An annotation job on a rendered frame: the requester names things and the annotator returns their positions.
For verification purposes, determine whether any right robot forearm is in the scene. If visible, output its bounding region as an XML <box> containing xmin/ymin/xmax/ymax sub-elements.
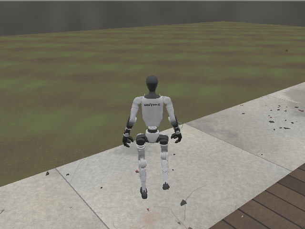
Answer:
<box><xmin>171</xmin><ymin>115</ymin><xmax>181</xmax><ymax>135</ymax></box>

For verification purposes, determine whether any robot right hand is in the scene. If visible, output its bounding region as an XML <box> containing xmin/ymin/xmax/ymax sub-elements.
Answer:
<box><xmin>171</xmin><ymin>133</ymin><xmax>182</xmax><ymax>143</ymax></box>

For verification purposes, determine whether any robot torso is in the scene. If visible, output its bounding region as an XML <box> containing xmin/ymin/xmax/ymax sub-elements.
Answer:
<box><xmin>141</xmin><ymin>96</ymin><xmax>163</xmax><ymax>143</ymax></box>

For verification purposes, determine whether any right robot upper arm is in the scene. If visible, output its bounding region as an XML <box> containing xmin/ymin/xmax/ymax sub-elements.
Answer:
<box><xmin>162</xmin><ymin>96</ymin><xmax>176</xmax><ymax>123</ymax></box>

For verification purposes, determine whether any left robot forearm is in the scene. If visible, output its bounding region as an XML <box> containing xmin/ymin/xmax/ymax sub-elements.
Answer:
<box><xmin>123</xmin><ymin>116</ymin><xmax>133</xmax><ymax>137</ymax></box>

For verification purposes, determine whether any left robot upper arm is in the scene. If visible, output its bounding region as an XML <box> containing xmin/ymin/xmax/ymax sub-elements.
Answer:
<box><xmin>129</xmin><ymin>96</ymin><xmax>142</xmax><ymax>123</ymax></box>

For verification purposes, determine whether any right robot shin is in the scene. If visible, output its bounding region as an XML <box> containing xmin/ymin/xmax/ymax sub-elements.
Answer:
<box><xmin>162</xmin><ymin>152</ymin><xmax>169</xmax><ymax>184</ymax></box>

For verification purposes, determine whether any robot left hand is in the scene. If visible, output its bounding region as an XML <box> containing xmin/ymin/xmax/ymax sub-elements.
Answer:
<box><xmin>122</xmin><ymin>136</ymin><xmax>133</xmax><ymax>147</ymax></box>

